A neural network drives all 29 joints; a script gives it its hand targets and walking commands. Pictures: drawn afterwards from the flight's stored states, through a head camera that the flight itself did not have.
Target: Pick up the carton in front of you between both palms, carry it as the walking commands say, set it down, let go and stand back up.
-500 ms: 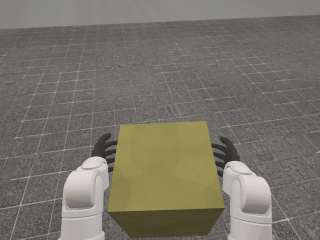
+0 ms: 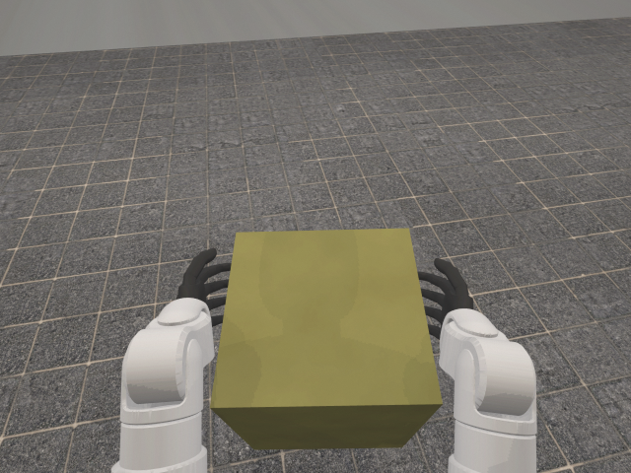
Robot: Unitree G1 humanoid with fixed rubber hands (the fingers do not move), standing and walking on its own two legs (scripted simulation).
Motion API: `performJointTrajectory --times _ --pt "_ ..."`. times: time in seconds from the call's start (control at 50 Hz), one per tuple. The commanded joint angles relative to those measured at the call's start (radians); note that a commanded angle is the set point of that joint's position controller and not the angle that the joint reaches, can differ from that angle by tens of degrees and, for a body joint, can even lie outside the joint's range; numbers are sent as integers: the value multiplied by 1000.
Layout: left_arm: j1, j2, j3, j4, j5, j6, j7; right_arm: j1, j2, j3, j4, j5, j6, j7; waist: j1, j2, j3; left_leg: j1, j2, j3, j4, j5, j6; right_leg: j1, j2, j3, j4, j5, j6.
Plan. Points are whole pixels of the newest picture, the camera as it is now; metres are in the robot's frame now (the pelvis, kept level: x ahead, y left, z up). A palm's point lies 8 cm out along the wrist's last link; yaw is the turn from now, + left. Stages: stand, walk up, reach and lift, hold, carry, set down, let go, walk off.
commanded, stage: carry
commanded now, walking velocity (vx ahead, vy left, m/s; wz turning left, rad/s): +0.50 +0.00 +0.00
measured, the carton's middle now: (325, 348) +0.28 +0.00 +0.01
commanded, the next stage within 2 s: none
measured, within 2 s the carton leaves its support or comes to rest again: neither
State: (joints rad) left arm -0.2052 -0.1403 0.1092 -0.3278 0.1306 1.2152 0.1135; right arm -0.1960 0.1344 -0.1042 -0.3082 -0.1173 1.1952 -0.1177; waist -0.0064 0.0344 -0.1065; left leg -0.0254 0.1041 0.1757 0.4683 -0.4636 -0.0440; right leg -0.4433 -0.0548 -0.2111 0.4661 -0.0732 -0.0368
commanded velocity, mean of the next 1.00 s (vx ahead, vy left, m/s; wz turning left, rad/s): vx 0.03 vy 0.00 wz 0.00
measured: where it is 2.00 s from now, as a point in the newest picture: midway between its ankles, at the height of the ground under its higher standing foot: (319, 470)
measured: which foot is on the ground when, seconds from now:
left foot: up 0.00-0.34, down 0.36-1.00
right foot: down 0.00-0.38, up 0.40-0.56, down 0.58-1.00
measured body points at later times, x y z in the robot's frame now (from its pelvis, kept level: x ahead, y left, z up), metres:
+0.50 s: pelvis +0.27 +0.02 +0.01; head +0.30 +0.04 +0.46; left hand +0.57 +0.17 +0.07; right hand +0.56 -0.13 +0.07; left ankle +0.34 +0.09 -0.73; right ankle +0.19 -0.10 -0.71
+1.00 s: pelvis +0.35 +0.00 +0.01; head +0.33 +0.00 +0.46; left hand +0.65 +0.14 +0.05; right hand +0.64 -0.15 +0.04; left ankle +0.34 +0.09 -0.72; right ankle +0.27 -0.11 -0.73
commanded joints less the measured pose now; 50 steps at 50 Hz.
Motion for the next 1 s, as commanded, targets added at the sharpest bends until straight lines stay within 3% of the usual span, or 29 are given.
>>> performJointTrajectory --times 0.0,0.02,0.04,0.06,0.1,0.12,0.18,0.2,0.26,0.28,0.3,0.32,0.34,0.36,0.38,0.42,0.44,0.52,0.56,0.6,0.66,0.7,0.72,0.76,0.84,0.88,0.9,0.94,0.98 --pt "-441 -852 -657 2 -423 9 -284 -534 887 704 -93 440 38 291 33 -398 -333 -541 -102 28 623 96 6 728 -356 647 -213 -100 -151" --pt "-415 -865 -663 22 -414 12 -284 -497 889 701 -41 432 46 294 36 -319 -319 -670 -85 -102 744 -60 33 758 -371 639 -215 -8 -201" --pt "-416 -892 -657 42 -410 10 -288 -515 917 706 -21 436 47 296 36 -281 -306 -726 -60 -149 794 -47 59 735 -354 578 -182 124 -192" --pt "-429 -935 -658 48 -415 5 -287 -544 935 702 -19 448 36 295 31 -141 -307 -708 -1 -167 745 39 71 690 -344 494 -172 153 -143" --pt "-499 -969 -686 -27 -445 -9 -290 -531 1004 723 -21 462 14 285 29 -96 -286 -672 12 -161 607 125 68 647 -303 338 -188 334 -80" --pt "-495 -966 -684 -26 -440 -15 -290 -524 991 725 -36 447 6 281 26 -145 -266 -640 1 -132 532 164 55 600 -285 295 -196 378 -75" --pt "-491 -927 -705 -87 -460 -14 -301 -446 1006 716 -59 417 -13 256 15 -161 -254 -585 -49 -59 327 214 22 581 -232 136 -177 592 -70" --pt "-513 -946 -697 -105 -469 -14 -302 -480 1019 727 -73 418 -4 253 17 -219 -259 -529 -64 -31 247 251 26 563 -205 85 -160 671 -57" --pt "-437 -917 -692 -86 -445 -9 -293 -447 964 725 -104 418 -4 247 32 -213 -263 -413 -119 42 25 457 23 581 -155 -1 -104 666 -23" --pt "-407 -919 -678 -85 -448 -6 -293 -441 947 723 -112 410 7 250 33 -226 -258 -333 -119 59 -31 527 23 537 -149 -12 -71 562 -5" --pt "-402 -891 -684 -68 -423 -5 -292 -426 942 715 -84 408 20 257 7 -189 -258 -182 -106 35 -179 637 30 482 -141 -10 10 520 30" --pt "-411 -887 -677 -46 -422 0 -293 -445 945 702 -66 419 24 264 10 -134 -279 -28 -87 50 -186 724 28 392 -138 -17 39 396 47" --pt "-412 -884 -683 -31 -424 7 -298 -420 912 701 -63 380 28 267 10 -90 -272 70 -8 -18 -138 904 41 310 -112 -19 104 228 77" --pt "-445 -893 -694 -61 -436 12 -301 -401 927 684 -9 397 31 272 1 69 -327 246 179 -205 -23 1324 138 159 -50 19 231 -124 110" --pt "-463 -892 -712 -62 -440 21 -301 -396 951 669 -3 405 19 283 -18 135 -425 370 305 -347 -34 1414 248 61 4 83 359 -492 121" --pt "-476 -912 -708 -41 -427 9 -304 -411 991 681 40 417 3 296 5 106 -415 284 273 -303 -92 1134 233 83 -25 178 253 -552 75" --pt "-502 -950 -726 -20 -438 1 -306 -432 1012 684 30 415 -9 298 -3 127 -393 273 236 -269 -103 1069 200 78 -18 177 161 -543 68" --pt "-531 -1001 -756 -29 -450 -48 -308 -492 1027 695 -7 428 -48 302 -2 109 -379 85 175 -146 -104 831 148 235 11 111 3 -274 57" --pt "-503 -977 -756 -9 -415 -71 -305 -499 1017 714 5 416 -63 310 5 49 -372 41 136 -90 -45 774 134 306 -49 131 -104 -88 57" --pt "-498 -947 -745 38 -395 -82 -308 -494 992 719 33 402 -81 313 -7 -10 -325 -52 92 -74 -17 742 102 350 -102 148 -36 129 55" --pt "-416 -942 -690 168 -352 -103 -316 -462 956 698 124 374 -99 324 -2 -35 -292 -47 81 -78 35 772 75 312 -124 150 -2 223 55" --pt "-394 -942 -681 203 -345 -127 -321 -442 969 696 165 364 -120 325 -2 -48 -291 -75 77 -84 67 853 79 318 -113 149 29 308 49" --pt "-409 -931 -668 202 -320 -142 -323 -476 979 686 185 367 -132 329 0 -69 -278 -101 79 -96 75 809 86 313 -123 155 32 334 45" --pt "-417 -952 -667 222 -335 -176 -327 -502 969 682 179 357 -165 323 8 -48 -294 -91 62 -88 110 872 89 315 -107 156 57 417 41" --pt "-411 -970 -641 291 -313 -241 -333 -520 959 671 193 338 -233 326 5 -18 -300 -61 66 -86 109 979 90 295 -89 141 68 340 53" --pt "-430 -948 -643 271 -311 -283 -335 -460 962 648 231 302 -270 324 3 -49 -324 -54 81 -98 117 975 93 309 -88 136 66 303 59" --pt "-432 -940 -649 262 -300 -306 -335 -458 957 634 240 289 -289 323 4 -15 -325 -46 68 -84 124 942 85 318 -88 145 46 358 57" --pt "-436 -921 -601 328 -269 -352 -334 -486 950 627 279 269 -332 319 5 -63 -302 -95 58 -82 122 890 75 344 -100 131 44 412 57" --pt "-420 -913 -565 372 -229 -385 -335 -467 947 572 331 231 -373 322 4 -63 -282 -112 51 -83 89 723 75 340 -118 152 24 370 51"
